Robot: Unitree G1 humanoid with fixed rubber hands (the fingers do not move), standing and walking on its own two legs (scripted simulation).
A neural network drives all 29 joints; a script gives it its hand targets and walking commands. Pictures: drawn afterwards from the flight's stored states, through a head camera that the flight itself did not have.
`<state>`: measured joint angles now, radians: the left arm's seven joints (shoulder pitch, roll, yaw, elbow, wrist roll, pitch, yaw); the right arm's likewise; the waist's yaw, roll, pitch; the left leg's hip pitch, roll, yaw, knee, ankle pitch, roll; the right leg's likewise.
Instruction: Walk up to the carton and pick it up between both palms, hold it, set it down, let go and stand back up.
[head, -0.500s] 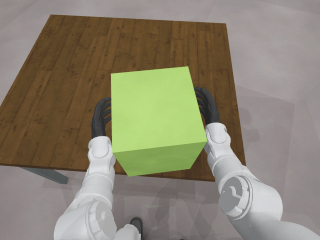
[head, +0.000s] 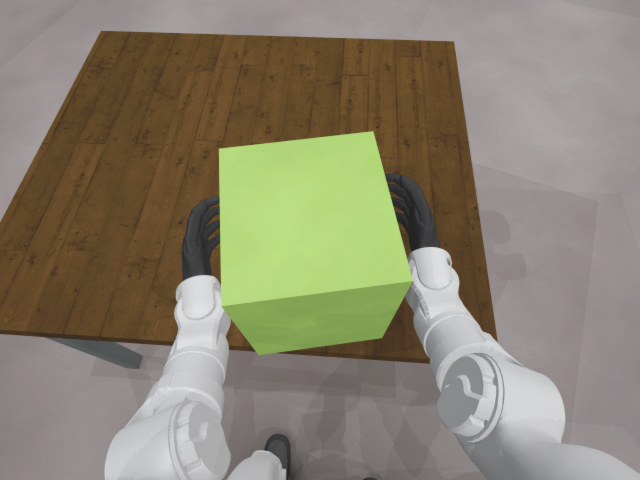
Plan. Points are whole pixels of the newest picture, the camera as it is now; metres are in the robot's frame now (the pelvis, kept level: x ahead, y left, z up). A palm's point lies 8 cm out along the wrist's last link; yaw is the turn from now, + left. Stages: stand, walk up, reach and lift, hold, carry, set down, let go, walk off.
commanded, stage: reach and lift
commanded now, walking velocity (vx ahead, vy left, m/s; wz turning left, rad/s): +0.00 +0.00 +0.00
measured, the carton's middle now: (310, 254) +0.41 +0.08 -0.06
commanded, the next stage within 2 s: none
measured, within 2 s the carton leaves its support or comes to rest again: leaves its support in 1.18 s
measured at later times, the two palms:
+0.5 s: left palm (199, 268) +0.34 +0.21 -0.01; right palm (421, 239) +0.42 -0.07 +0.00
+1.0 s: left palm (197, 285) +0.32 +0.21 -0.01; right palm (423, 256) +0.40 -0.07 +0.00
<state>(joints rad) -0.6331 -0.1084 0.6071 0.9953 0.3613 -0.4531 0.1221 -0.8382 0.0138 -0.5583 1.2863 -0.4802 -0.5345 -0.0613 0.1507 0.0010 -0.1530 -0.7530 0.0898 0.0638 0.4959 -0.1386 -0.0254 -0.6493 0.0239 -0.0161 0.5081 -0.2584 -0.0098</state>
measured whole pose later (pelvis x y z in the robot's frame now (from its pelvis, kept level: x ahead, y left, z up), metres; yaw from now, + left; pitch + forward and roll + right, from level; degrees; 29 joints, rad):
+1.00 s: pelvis -0.01 +0.00 +0.00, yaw +1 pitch +23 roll -2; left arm -0.58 -0.04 0.35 1.15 0.07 -0.53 0.18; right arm -0.79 -0.04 -0.25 1.39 -0.27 -0.58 -0.14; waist 0.13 0.03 -0.23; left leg -0.80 0.09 0.03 0.52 -0.12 -0.03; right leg -0.66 0.03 -0.05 0.49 -0.23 -0.01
